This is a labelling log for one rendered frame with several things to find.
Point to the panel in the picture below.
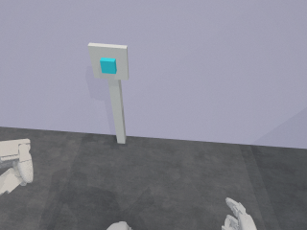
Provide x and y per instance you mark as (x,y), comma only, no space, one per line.
(120,53)

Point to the left robot hand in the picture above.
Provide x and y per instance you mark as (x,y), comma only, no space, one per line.
(15,153)

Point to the button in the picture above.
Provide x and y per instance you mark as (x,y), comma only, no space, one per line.
(108,65)

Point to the right robot hand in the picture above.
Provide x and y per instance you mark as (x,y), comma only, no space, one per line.
(243,221)

